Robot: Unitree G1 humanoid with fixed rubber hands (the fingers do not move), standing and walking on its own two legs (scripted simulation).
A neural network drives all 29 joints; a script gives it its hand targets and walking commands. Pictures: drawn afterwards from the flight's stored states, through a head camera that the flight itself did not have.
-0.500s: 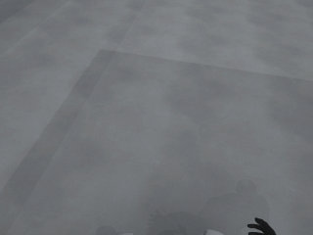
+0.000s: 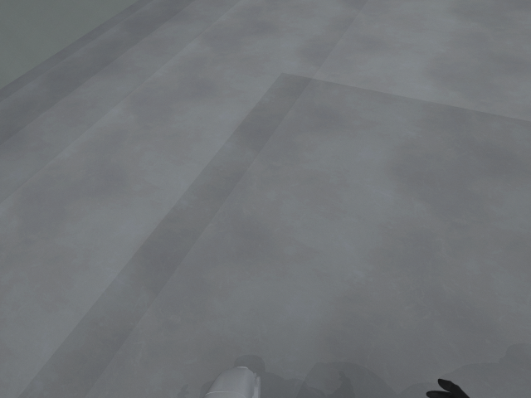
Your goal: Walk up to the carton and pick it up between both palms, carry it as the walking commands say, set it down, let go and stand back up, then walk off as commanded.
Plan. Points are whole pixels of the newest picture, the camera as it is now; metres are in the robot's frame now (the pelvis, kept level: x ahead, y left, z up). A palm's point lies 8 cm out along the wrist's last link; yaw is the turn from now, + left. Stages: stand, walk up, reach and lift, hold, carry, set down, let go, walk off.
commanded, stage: walk off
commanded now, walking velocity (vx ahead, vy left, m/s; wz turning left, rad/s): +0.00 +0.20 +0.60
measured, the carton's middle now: out of the picture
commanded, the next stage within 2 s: none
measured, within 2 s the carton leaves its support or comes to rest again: neither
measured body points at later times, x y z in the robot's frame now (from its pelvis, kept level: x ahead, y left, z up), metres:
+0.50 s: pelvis -0.04 +0.16 -0.01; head +0.00 +0.19 +0.44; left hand +0.02 +0.46 -0.14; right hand +0.10 -0.11 -0.13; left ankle -0.03 +0.24 -0.75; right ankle +0.01 +0.04 -0.69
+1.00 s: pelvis -0.09 +0.25 +0.00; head -0.08 +0.25 +0.45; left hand -0.22 +0.52 -0.12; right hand +0.13 +0.07 -0.14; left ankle -0.19 +0.41 -0.71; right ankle -0.04 +0.09 -0.75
